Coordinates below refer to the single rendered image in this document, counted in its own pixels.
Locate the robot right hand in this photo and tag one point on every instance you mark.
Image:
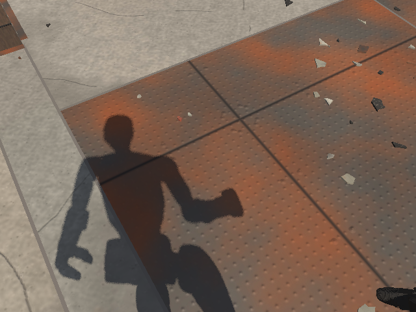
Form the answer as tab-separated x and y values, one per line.
405	299

